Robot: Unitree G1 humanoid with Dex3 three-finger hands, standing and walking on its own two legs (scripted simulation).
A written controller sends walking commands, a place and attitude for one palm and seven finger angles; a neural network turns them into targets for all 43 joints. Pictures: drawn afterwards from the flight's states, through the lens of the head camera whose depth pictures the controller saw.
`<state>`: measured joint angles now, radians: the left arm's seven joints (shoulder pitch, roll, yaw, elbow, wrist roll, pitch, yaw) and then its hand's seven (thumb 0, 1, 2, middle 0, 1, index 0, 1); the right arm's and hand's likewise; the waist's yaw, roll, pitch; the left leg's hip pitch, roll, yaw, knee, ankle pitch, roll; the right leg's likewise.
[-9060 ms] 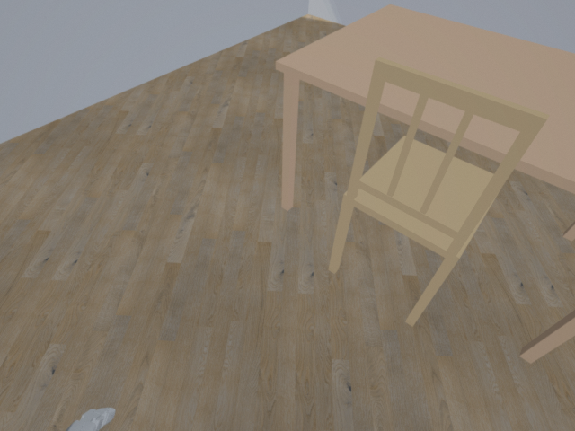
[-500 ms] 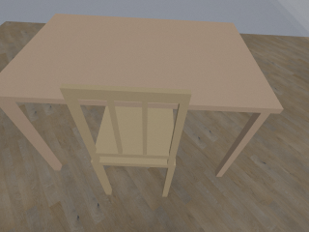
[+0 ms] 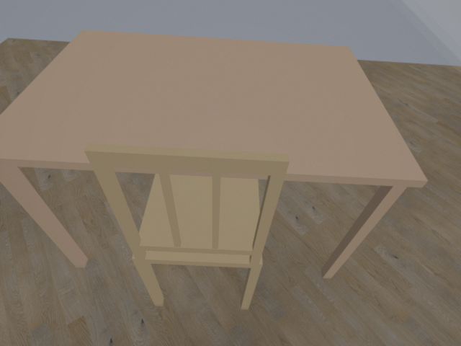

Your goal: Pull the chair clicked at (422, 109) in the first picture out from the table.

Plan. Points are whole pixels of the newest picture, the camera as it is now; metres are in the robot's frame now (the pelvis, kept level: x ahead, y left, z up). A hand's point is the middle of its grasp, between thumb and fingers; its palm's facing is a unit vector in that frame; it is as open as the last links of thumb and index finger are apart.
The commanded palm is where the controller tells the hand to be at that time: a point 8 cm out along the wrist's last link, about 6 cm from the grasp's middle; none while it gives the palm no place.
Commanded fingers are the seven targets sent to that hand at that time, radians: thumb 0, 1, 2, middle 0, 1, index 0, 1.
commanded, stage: come to a stop and stand still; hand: left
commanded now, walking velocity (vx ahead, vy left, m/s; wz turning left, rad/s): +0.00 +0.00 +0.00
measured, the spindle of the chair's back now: (171, 212) +0.41 +0.16 -0.08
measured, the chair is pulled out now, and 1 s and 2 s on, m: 0.00 0.00 0.00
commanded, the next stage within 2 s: look again from close up in 0.18 s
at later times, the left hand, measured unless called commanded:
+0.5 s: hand out of the picture +0.00 +0.16 -0.18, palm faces +0.02 -0.99 -0.17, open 7.4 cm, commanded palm none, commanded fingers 0.00 0.90 0.90 -0.20 -0.30 -0.20 -0.30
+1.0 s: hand out of the picture -0.02 +0.16 -0.18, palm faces +0.03 -0.99 -0.16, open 7.4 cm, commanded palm none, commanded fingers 0.00 0.90 0.90 -0.20 -0.30 -0.20 -0.30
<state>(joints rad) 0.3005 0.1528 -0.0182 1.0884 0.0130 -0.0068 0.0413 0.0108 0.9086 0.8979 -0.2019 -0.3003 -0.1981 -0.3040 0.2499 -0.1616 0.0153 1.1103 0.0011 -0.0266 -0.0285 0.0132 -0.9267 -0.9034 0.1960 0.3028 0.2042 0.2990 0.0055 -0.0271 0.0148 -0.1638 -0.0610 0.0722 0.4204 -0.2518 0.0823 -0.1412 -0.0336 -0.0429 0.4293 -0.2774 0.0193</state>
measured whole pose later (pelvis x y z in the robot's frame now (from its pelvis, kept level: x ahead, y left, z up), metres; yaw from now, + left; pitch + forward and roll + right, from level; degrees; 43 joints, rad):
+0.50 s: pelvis +0.01 +0.00 +0.00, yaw +0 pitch -1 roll +0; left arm 0.31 0.16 -0.02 1.10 0.01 0.00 0.04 0.01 0.90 0.90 -0.20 -0.30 -0.20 -0.30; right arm 0.28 -0.14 0.02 1.15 0.00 -0.02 -0.03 0.01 -0.91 -0.90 0.20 0.30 0.20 0.30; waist 0.00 -0.03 0.03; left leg -0.13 -0.07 0.07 0.38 -0.24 0.08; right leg -0.11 -0.04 -0.04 0.40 -0.27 0.02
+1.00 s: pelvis +0.00 +0.00 +0.00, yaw +0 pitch -1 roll +0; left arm 0.34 0.15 -0.02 1.10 0.01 -0.01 0.04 0.01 0.90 0.90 -0.20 -0.30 -0.20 -0.30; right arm 0.29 -0.13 0.02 1.15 0.00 -0.03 -0.03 0.01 -0.91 -0.90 0.20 0.30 0.20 0.30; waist 0.01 -0.03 0.01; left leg -0.13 -0.06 0.06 0.38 -0.23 0.08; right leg -0.11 -0.03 -0.05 0.39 -0.26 0.01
